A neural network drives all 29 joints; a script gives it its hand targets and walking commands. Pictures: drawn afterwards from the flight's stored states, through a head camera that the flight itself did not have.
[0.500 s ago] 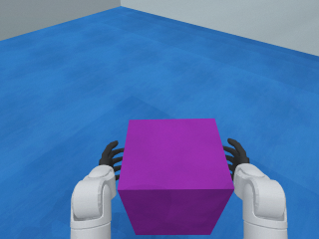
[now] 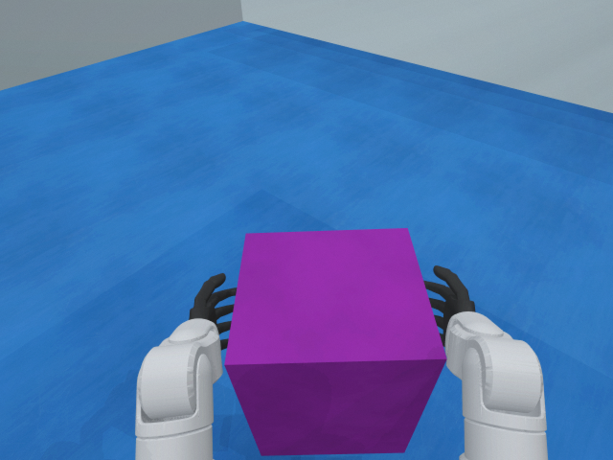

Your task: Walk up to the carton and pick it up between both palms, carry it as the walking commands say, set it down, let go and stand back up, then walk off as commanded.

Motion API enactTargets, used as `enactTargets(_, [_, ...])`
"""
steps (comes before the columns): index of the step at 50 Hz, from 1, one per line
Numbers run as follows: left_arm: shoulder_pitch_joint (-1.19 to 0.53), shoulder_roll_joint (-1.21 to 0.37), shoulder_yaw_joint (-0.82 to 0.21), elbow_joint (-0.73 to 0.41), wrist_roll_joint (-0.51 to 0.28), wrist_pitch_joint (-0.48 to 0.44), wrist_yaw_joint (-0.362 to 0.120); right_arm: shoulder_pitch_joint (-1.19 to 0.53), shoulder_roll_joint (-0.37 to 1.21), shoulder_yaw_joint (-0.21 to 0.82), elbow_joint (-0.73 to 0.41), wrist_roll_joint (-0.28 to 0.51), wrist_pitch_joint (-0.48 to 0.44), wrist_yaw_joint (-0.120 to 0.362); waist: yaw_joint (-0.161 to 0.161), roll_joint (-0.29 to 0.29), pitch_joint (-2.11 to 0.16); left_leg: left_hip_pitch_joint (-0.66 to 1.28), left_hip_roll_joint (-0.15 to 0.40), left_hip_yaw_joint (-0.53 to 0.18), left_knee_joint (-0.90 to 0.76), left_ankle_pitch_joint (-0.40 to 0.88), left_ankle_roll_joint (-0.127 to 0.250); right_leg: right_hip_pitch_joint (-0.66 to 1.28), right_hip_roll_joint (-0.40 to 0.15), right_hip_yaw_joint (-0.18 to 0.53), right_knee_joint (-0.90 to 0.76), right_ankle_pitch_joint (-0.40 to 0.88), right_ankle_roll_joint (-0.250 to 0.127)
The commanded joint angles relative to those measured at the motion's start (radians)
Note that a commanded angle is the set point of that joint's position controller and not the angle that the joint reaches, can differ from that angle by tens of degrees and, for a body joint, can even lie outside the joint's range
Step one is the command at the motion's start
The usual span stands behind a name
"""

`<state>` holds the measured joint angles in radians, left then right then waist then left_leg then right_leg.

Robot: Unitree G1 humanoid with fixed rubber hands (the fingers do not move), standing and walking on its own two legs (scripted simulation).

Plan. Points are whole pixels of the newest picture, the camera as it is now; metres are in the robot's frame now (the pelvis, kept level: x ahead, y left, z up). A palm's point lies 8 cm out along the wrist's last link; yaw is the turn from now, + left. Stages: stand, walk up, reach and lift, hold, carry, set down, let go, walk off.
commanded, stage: carry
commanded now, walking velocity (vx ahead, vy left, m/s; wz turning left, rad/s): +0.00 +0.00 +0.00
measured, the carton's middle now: (329, 349) +0.29 +0.00 +0.01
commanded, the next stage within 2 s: hold in 0.84 s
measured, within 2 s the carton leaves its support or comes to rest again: neither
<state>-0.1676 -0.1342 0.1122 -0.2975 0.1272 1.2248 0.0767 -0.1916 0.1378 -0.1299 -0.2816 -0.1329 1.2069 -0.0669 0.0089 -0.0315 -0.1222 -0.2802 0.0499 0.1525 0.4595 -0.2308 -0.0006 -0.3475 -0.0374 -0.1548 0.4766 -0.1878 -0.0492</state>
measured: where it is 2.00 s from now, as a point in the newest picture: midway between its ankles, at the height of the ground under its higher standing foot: outside the picture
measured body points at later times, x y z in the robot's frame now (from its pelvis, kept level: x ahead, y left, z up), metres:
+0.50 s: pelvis +0.00 +0.02 +0.00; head -0.02 +0.03 +0.45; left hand +0.27 +0.17 +0.07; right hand +0.28 -0.13 +0.08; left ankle +0.00 +0.12 -0.74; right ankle +0.04 -0.09 -0.74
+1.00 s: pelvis -0.01 +0.02 +0.00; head +0.00 +0.02 +0.45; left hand +0.26 +0.19 +0.01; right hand +0.28 -0.11 +0.01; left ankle +0.00 +0.12 -0.74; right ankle +0.04 -0.08 -0.74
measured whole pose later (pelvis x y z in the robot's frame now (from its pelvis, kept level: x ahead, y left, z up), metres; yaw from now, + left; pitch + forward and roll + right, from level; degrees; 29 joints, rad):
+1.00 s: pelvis -0.01 +0.02 +0.00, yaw +1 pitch -3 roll +1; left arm -0.16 -0.13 0.13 0.06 0.20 0.78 0.02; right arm -0.13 0.13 -0.13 0.06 -0.20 0.72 -0.02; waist 0.05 -0.02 0.08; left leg -0.18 0.00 0.14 0.45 -0.22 0.04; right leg -0.27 -0.02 -0.04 0.51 -0.20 -0.03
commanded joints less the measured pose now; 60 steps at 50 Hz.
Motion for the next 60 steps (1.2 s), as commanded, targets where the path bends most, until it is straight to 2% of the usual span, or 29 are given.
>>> enactTargets(1, [-0.503, -0.885, -0.717, -0.070, -0.397, -0.017, -0.238, -0.457, 0.899, 0.709, -0.038, 0.391, 0.003, 0.242, 0.005, 0.010, -0.196, 0.046, 0.112, -0.131, -0.076, 0.024, 0.030, 0.094, -0.151, 0.180, -0.088, 0.075, -0.003])
enactTargets(16, [-0.504, -0.884, -0.713, -0.071, -0.396, -0.031, -0.236, -0.447, 0.903, 0.702, -0.028, 0.379, -0.011, 0.236, 0.016, 0.017, -0.211, 0.062, 0.120, -0.133, -0.066, 0.072, 0.038, 0.081, -0.144, 0.180, -0.059, 0.114, -0.007])
enactTargets(42, [-0.505, -0.862, -0.672, -0.018, -0.360, -0.093, -0.234, -0.440, 0.894, 0.662, 0.039, 0.329, -0.073, 0.229, 0.029, 0.022, -0.203, 0.079, 0.123, -0.138, -0.058, 0.093, 0.048, 0.065, -0.134, 0.182, -0.044, 0.097, -0.008])
enactTargets(43, [-0.288, -0.799, -0.250, 0.634, -0.012, -0.238, -0.196, -0.180, 0.632, 0.275, 0.612, 0.066, -0.242, 0.215, 0.155, 0.212, 0.218, -0.037, -0.040, -0.192, -0.137, -0.067, 0.031, 0.236, 0.069, 0.232, -0.062, -0.124, -0.072])
enactTargets(44, [-0.257, -0.717, -0.291, 0.483, -0.009, -0.381, -0.177, -0.134, 0.573, 0.347, 0.456, 0.053, -0.391, 0.209, 0.061, 0.068, 0.209, -0.018, -0.064, -0.205, -0.154, -0.070, 0.035, 0.272, 0.067, 0.249, -0.080, -0.065, -0.050])
enactTargets(45, [-0.288, -0.712, -0.319, 0.408, 0.000, -0.457, -0.176, -0.243, 0.550, 0.388, 0.353, 0.071, -0.480, 0.207, 0.006, 0.034, 0.167, 0.088, -0.077, -0.230, -0.140, 0.036, 0.032, 0.218, 0.083, 0.241, -0.061, -0.016, -0.052])
enactTargets(46, [-0.343, -0.732, -0.378, 0.336, -0.039, -0.503, -0.184, -0.354, 0.596, 0.457, 0.250, 0.110, -0.519, 0.206, 0.008, 0.019, 0.055, 0.175, -0.074, -0.220, -0.119, 0.123, 0.029, 0.171, 0.082, 0.249, -0.048, 0.055, -0.042])
enactTargets(47, [-0.392, -0.792, -0.455, 0.268, -0.093, -0.534, -0.197, -0.398, 0.672, 0.521, 0.202, 0.147, -0.539, 0.210, 0.024, 0.037, -0.055, 0.234, -0.073, -0.213, -0.088, 0.201, 0.031, 0.134, 0.090, 0.244, -0.029, 0.099, -0.031])
enactTargets(48, [-0.476, -0.834, -0.526, 0.199, -0.138, -0.557, -0.199, -0.433, 0.692, 0.550, 0.166, 0.159, -0.557, 0.217, 0.014, 0.057, -0.170, 0.264, -0.077, -0.212, -0.072, 0.229, 0.030, 0.134, 0.109, 0.231, -0.012, 0.091, -0.026])
enactTargets(49, [-0.508, -0.821, -0.541, 0.193, -0.155, -0.569, -0.194, -0.471, 0.690, 0.572, 0.181, 0.169, -0.572, 0.228, 0.040, 0.051, -0.220, 0.272, -0.071, -0.204, -0.066, 0.209, 0.035, 0.119, 0.116, 0.231, -0.004, 0.053, -0.022])
enactTargets(50, [-0.529, -0.797, -0.563, 0.189, -0.165, -0.574, -0.189, -0.472, 0.681, 0.574, 0.194, 0.169, -0.582, 0.233, 0.038, 0.048, -0.250, 0.256, -0.064, -0.194, -0.061, 0.172, 0.045, 0.140, 0.120, 0.237, 0.004, 0.029, -0.014])
enactTargets(51, [-0.531, -0.771, -0.570, 0.203, -0.169, -0.574, -0.188, -0.466, 0.670, 0.568, 0.212, 0.164, -0.586, 0.232, 0.030, 0.034, -0.254, 0.232, -0.060, -0.189, -0.059, 0.143, 0.054, 0.162, 0.119, 0.244, 0.005, 0.016, -0.004])
enactTargets(52, [-0.536, -0.751, -0.575, 0.223, -0.170, -0.573, -0.191, -0.451, 0.664, 0.555, 0.230, 0.156, -0.584, 0.226, 0.009, 0.016, -0.244, 0.215, -0.060, -0.189, -0.057, 0.124, 0.060, 0.175, 0.114, 0.249, 0.000, 0.009, 0.005])
enactTargets(54, [-0.537, -0.747, -0.558, 0.263, -0.153, -0.565, -0.195, -0.437, 0.673, 0.548, 0.279, 0.149, -0.570, 0.226, 0.000, 0.005, -0.200, 0.196, -0.062, -0.196, -0.065, 0.114, 0.065, 0.181, 0.107, 0.252, -0.010, -0.003, 0.013])
enactTargets(60, [-0.470, -0.776, -0.470, 0.375, -0.089, -0.526, -0.220, -0.456, 0.749, 0.566, 0.359, 0.166, -0.532, 0.256, 0.030, -0.001, -0.109, 0.190, -0.075, -0.214, -0.072, 0.180, 0.066, 0.227, 0.074, 0.280, -0.053, 0.085, 0.032])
